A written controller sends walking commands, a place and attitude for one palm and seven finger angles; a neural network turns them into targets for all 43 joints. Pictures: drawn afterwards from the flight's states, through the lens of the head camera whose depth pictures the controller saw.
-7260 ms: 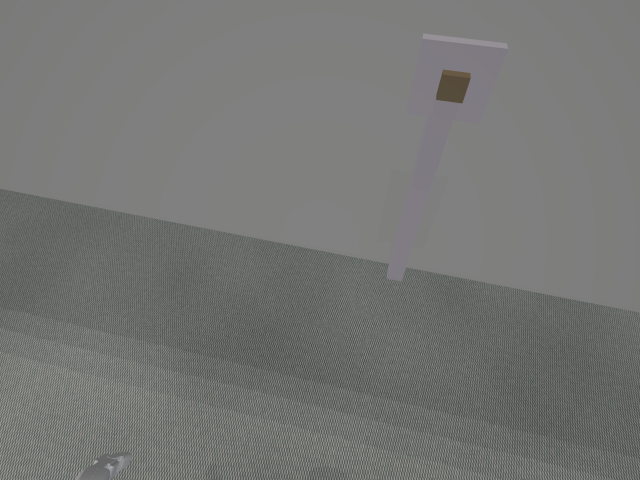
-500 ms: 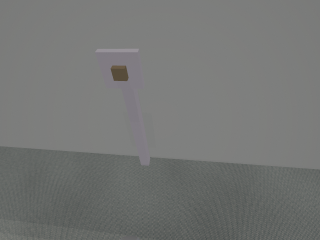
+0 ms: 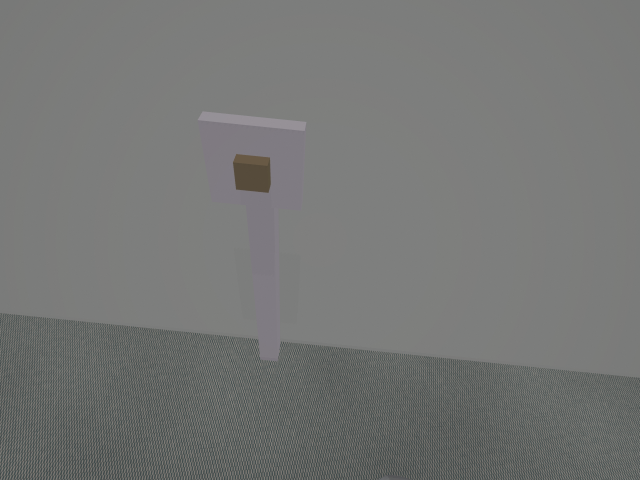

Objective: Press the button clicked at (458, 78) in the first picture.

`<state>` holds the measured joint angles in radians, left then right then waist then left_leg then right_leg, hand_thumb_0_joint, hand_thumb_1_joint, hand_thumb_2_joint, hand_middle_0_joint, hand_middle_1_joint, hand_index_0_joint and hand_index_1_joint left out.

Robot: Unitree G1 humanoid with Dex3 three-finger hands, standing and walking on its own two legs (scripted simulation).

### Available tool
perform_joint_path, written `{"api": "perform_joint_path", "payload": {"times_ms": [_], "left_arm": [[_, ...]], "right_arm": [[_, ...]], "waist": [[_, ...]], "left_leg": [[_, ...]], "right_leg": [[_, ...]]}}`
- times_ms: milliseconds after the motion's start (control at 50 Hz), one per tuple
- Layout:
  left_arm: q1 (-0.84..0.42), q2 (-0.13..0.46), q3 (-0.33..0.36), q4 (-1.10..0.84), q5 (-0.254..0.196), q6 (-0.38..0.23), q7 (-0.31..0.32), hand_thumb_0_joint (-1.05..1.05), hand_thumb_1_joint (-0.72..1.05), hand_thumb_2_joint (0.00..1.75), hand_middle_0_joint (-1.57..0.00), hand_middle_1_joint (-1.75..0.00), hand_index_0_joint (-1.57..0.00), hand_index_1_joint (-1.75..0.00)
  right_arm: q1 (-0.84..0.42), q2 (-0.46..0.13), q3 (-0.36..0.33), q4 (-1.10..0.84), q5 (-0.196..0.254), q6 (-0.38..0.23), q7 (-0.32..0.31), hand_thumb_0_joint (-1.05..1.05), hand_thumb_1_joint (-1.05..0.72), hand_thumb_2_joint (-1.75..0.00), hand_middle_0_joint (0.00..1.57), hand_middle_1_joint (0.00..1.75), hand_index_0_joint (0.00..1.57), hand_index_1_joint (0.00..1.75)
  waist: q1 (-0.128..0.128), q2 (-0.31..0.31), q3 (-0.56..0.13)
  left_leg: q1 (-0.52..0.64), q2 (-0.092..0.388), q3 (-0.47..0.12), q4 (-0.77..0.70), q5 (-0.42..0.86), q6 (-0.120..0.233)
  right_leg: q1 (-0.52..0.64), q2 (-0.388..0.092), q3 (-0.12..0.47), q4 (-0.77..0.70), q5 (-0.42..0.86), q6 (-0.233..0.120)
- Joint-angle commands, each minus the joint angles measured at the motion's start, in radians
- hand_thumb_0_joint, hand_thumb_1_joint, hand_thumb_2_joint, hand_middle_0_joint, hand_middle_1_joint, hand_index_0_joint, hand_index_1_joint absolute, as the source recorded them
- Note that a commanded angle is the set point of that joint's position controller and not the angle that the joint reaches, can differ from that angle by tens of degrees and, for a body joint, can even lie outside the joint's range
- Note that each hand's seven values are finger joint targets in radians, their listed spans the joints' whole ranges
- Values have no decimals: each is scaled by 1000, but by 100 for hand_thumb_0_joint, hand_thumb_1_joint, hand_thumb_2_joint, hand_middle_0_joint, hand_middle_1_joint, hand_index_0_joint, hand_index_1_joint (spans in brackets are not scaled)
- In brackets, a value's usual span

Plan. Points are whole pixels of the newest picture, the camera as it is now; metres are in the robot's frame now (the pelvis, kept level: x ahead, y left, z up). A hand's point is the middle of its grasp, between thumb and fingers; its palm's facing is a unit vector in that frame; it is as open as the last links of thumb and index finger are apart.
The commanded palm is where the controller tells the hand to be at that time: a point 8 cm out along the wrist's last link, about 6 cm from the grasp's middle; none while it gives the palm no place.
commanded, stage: take the last steps up to it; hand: left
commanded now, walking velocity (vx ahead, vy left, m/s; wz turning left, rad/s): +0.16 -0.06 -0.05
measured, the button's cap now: (253, 172) +0.60 +0.17 +0.04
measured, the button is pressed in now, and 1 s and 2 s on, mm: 0 0 0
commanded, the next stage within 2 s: come to a stop and stand still in 0.06 s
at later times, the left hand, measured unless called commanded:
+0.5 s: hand (235, 469) +0.18 +0.13 -0.17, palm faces +0.04 -0.97 -0.23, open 7.2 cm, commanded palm none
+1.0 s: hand out of the picture -0.01 +0.21 -0.18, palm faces +0.06 -0.98 -0.17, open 7.4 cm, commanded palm none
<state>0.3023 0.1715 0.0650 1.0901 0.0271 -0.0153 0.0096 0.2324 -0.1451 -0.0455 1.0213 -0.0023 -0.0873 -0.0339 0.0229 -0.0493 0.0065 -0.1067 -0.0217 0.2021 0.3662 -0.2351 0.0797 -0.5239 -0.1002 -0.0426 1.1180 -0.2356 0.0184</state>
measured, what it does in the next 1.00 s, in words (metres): steps on the spot: right foot, then left foot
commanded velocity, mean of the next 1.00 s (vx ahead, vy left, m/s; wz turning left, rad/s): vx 0.01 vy -0.01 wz -0.01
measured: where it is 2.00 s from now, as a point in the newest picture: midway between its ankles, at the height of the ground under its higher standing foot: outside the picture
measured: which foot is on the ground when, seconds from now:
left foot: down 0.00-0.32, up 0.34-0.74, down 0.76-1.00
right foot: up 0.00-0.30, down 0.32-0.76, up 0.78-1.00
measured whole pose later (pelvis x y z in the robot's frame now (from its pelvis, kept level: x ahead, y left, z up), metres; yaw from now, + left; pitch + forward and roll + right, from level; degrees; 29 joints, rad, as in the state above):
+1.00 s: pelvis +0.01 +0.02 +0.01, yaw +0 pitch +1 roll -1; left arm 0.36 0.21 0.07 1.09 0.03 0.04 -0.01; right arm 0.40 -0.10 -0.01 1.07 -0.02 -0.01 -0.03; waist 0.00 -0.05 -0.03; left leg -0.13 0.01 0.06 0.33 -0.21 0.03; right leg -0.48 0.01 0.02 1.06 -0.24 0.04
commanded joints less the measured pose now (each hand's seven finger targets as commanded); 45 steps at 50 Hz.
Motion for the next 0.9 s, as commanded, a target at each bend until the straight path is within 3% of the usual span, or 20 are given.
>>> {"api": "perform_joint_path", "payload": {"times_ms": [0, 100, 180, 240, 260, 280, 300, 320, 340, 400, 460, 540, 620, 680, 700, 720, 740, 760, 800, 880], "left_arm": [[75, -2, 6, -24, 2, 20, -4, 0, 90, 90, -20, -30, -20, -30], [-75, 24, 1, -81, -3, 21, -7, 0, 90, 90, -20, -30, -20, -30], [-179, 2, -22, -121, -7, 12, -3, 0, 90, 90, -20, -30, -20, -30], [-70, 17, -27, -90, -8, 3, 11, 0, 90, 90, -20, -30, -20, -30], [-1, 45, -22, -66, -6, -5, 17, 0, 90, 90, -20, -30, -20, -30], [54, 103, -13, -48, -5, -16, 26, 0, 90, 90, -20, -30, -20, -30], [88, 164, -2, -39, -10, -22, 35, 0, 90, 90, -20, -30, -20, -30], [96, 196, 3, -42, -13, -21, 36, 0, 90, 90, -20, -30, -20, -30], [59, 176, 3, -50, -13, -21, 43, 0, 90, 90, -20, -30, -20, -30], [-56, 140, 3, -79, -8, -8, 54, 0, 90, 90, -20, -30, -20, -30], [-111, 137, 21, -117, 0, 5, 56, 0, 90, 90, -20, -30, -20, -30], [-147, 158, 30, -138, 5, 22, 45, 0, 90, 90, -20, -30, -20, -30], [-146, 185, 35, -148, 19, 33, 37, 0, 90, 90, -20, -30, -20, -30], [-177, 191, 32, -141, 13, 46, 34, 0, 90, 90, -20, -30, -20, -30], [-168, 158, 24, -140, 3, 51, 30, 0, 90, 90, -20, -30, -20, -30], [-122, 97, 9, -141, -11, 54, 25, 0, 90, 90, -20, -30, -20, -30], [-124, 38, 1, -150, -22, 61, 23, 0, 90, 90, -20, -30, -20, -30], [-130, 66, 14, -156, -14, 64, 15, 0, 90, 90, -20, -30, -20, -30], [-43, 85, 28, -105, 9, 66, -4, 0, 90, 90, -20, -30, -20, -30], [23, 83, 21, -65, 5, 36, -14, 0, 90, 90, -20, -30, -20, -30]], "right_arm": [[148, -72, 2, 24, -12, 4, -4, 0, -90, -90, 20, 30, 20, 30], [219, -90, 3, 58, -23, 9, -10, 0, -90, -90, 20, 30, 20, 30], [263, -95, 7, 88, -32, 24, -11, 0, -90, -90, 20, 30, 20, 30], [241, -108, 8, 101, -19, 40, -16, 0, -90, -90, 20, 30, 20, 30], [239, -103, 7, 104, -8, 43, -13, 0, -90, -90, 20, 30, 20, 30], [255, -77, 7, 99, 2, 45, -9, 0, -90, -90, 20, 30, 20, 30], [278, -49, 1, 89, 10, 53, -5, 0, -90, -90, 20, 30, 20, 30], [290, -55, -9, 80, 14, 71, -9, 0, -90, -90, 20, 30, 20, 30], [245, -39, -8, 80, 13, 85, -13, 0, -90, -90, 20, 30, 20, 30], [204, -29, -16, 81, 4, 118, -5, 0, -90, -90, 20, 30, 20, 30], [207, -23, -28, 63, -7, 146, 10, 0, -90, -90, 20, 30, 20, 30], [181, -49, -35, 29, -17, 156, 25, 0, -90, -90, 20, 30, 20, 30], [170, -59, -31, 1, -14, 139, 35, 0, -90, -90, 20, 30, 20, 30], [321, -53, -20, 47, -14, 124, 35, 0, -90, -90, 20, 30, 20, 30], [359, -73, -19, 57, -16, 116, 30, 0, -90, -90, 20, 30, 20, 30], [308, -129, -27, 41, -29, 104, 23, 0, -90, -90, 20, 30, 20, 30], [195, -196, -36, -16, -34, 101, 11, 0, -90, -90, 20, 30, 20, 30], [92, -209, -26, -61, -36, 102, -1, 0, -90, -90, 20, 30, 20, 30], [-8, -172, -10, -66, -33, 85, -1, 0, -90, -90, 20, 30, 20, 30], [127, -153, -9, -24, -19, 56, -11, 0, -90, -90, 20, 30, 20, 30]], "waist": [[2, 143, 103], [-27, 153, 121], [-58, 139, 124], [-5, 129, 33], [23, 107, -6], [30, 54, -74], [19, -31, -145], [12, -33, -173], [11, -33, -153], [-13, -22, -89], [-30, -42, -76], [-24, -125, -52], [-18, -195, -51], [-92, -181, -52], [-106, -71, -36], [-82, 217, 24], [-69, 436, 157], [-34, 331, 248], [29, 249, 191], [-18, 167, 90]], "left_leg": [[-21, 293, -183, -173, 461, 16], [84, 315, -180, -128, 609, 42], [85, 310, -160, -58, 769, 65], [67, 274, -135, 90, 852, 17], [41, 239, -120, 156, 754, -17], [-75, 191, -110, 234, 513, -58], [-197, 96, -77, 349, 70, -97], [-205, 46, -105, 501, -364, -109], [-214, 58, -164, 600, -426, -104], [-245, 68, -224, 719, -352, -110], [-246, 56, -207, 730, -256, -123], [-241, 56, -195, 664, -183, -127], [-155, 34, -141, 457, -249, -113], [76, 3, -87, 155, -168, -87], [111, 18, -126, 10, -157, -82], [31, 169, -370, -170, -383, -47], [-232, 367, -615, -342, -612, -15], [-425, 411, -620, -397, -623, 27], [-389, 291, -472, -336, -479, -29], [-48, 231, -356, -229, -208, -30]], "right_leg": [[-99, -11, 34, 22, 64, 8], [-140, -5, 11, -122, 39, 3], [-6, 21, -39, -370, -12, -15], [236, 63, -55, -585, 98, -24], [349, 53, -56, -692, 265, -22], [516, -47, 49, -664, 629, -53], [635, -229, 218, -599, 1078, -157], [619, -351, 244, -628, 1257, -268], [547, -358, 242, -664, 1175, -303], [377, -293, 203, -722, 852, -260], [267, -245, 143, -778, 560, -207], [192, -208, 153, -874, 54, -165], [154, -178, 195, -952, -259, -131], [41, -113, 149, -957, -378, -48], [11, -63, 106, -840, -396, -16], [-73, 39, 50, -599, -374, 11], [-95, 116, -4, -358, -230, 22], [-31, 73, 103, -251, -150, 3], [2, 112, 100, -74, -48, 4], [-137, 114, 71, 14, 19, 19]]}}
